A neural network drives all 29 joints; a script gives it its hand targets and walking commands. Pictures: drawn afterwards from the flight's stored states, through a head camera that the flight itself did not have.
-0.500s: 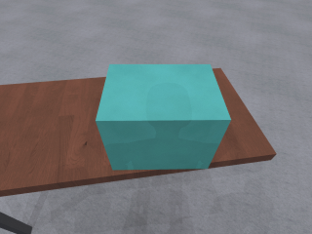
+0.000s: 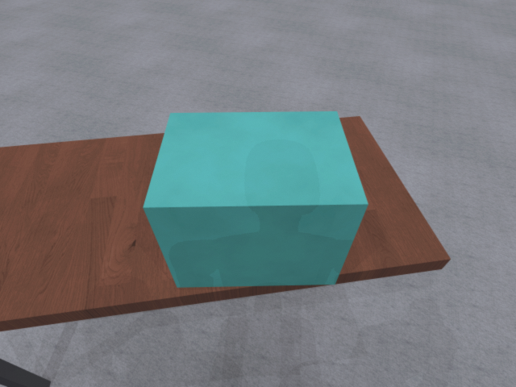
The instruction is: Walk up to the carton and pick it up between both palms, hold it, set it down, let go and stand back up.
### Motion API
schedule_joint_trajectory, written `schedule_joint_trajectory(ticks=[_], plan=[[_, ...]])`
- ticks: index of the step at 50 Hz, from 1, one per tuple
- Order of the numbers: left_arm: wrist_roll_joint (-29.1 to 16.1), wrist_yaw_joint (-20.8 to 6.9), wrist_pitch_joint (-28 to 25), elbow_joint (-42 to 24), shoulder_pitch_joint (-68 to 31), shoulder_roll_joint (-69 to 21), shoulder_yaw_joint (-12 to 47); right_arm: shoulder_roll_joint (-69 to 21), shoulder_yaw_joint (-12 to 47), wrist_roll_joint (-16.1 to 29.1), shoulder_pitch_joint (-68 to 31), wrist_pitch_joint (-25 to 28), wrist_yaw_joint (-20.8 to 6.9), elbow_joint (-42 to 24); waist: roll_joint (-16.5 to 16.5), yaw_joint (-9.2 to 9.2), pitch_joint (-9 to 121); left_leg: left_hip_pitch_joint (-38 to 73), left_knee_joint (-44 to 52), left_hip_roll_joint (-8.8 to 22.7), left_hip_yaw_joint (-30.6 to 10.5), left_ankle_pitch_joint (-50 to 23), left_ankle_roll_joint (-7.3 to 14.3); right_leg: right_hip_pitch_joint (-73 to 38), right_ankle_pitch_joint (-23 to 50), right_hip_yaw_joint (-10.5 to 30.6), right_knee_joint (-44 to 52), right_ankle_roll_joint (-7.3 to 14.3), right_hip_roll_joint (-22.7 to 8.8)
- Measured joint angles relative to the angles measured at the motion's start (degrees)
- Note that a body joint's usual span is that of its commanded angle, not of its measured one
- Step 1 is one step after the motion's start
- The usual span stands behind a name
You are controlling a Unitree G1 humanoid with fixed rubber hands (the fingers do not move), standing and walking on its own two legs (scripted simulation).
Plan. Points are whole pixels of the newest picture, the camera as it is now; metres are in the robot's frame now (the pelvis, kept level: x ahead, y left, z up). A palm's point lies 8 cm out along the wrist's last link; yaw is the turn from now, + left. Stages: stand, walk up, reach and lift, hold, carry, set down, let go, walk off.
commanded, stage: walk up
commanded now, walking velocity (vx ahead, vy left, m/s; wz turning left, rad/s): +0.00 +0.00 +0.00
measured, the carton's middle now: (255, 201) +0.44 +0.02 +0.02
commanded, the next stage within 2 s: none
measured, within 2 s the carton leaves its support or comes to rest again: neither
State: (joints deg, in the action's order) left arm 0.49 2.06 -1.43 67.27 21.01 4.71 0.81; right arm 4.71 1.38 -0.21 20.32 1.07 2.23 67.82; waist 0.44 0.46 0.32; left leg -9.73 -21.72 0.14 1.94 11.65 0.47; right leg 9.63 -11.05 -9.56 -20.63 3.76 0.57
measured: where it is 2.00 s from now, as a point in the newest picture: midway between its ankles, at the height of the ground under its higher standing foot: outside the picture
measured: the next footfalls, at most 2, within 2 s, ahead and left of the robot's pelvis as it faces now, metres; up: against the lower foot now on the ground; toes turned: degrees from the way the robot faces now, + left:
left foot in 1.40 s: +0.04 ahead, +0.15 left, +0.00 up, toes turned +8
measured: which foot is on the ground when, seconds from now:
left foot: down 0.00-1.00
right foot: down 0.00-1.00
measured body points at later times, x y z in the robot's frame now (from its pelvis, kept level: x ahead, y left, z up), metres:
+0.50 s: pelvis +0.01 -0.02 +0.00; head +0.00 -0.03 +0.45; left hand -0.04 +0.18 -0.16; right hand -0.04 -0.21 -0.17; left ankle +0.00 +0.11 -0.75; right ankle +0.01 -0.07 -0.75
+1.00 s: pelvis +0.01 -0.03 +0.00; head +0.00 -0.03 +0.45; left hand -0.05 +0.16 -0.16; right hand -0.05 -0.22 -0.17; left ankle +0.00 +0.11 -0.75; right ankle +0.01 -0.07 -0.75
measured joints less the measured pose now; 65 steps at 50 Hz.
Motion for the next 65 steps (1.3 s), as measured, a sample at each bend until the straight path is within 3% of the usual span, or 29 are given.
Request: schedule_joint_trajectory(ticks=[32, 54, 58, 61, 65], plan=[[-0.3, 0.3, 0.3, -0.5, 0.1, 0.6, 0.3, -0.3, -0.1, -0.3, -0.1, -0.9, 0.5, 1.5, 0.4, 0.04, -0.8, 1.2, -1.3, 2.2, -1.2, 1.1, -2.4, -2.5, -0.6, -1.0, 0.9, 2.0, 2.2], [-0.2, 0.3, 0.4, -0.9, 0.5, 0.6, 0.3, -0.4, 0.1, -0.2, 0.7, -1.0, 0.6, 1.7, 0.3, 0.21, -0.7, 1.0, -1.6, 2.6, -1.9, 1.4, -2.9, -2.9, -0.9, -1.7, 1.3, 2.4, 2.6], [0.5, 1.7, 0.8, -4.1, -0.6, 1.4, -1.1, 1.1, -2.3, -0.9, 0.7, -3.5, 0.0, -1.1, 0.6, 1.12, -1.7, -8.2, -21.1, 1.7, 1.4, 9.7, -3.6, -0.6, -2.1, -2.7, -1.7, 1.7, -0.5], [0.7, 2.4, 0.8, -5.4, -0.7, 2.7, -2.2, 3.6, -3.9, -1.5, -0.4, -4.5, -0.9, -2.9, 0.8, 2.07, -2.1, -14.0, -32.1, 2.0, 1.8, 9.5, -3.9, 0.5, -2.2, -2.7, -2.5, 0.6, -3.4], [0.1, 2.6, 0.6, -3.6, 0.9, 3.4, -2.0, 4.9, -3.9, -1.4, -3.3, -3.7, -1.2, -4.8, 1.2, 0.59, -1.6, -12.8, -25.4, 4.1, -0.7, 4.6, -2.1, 1.0, -1.7, -2.1, -2.0, -0.2, -3.4]])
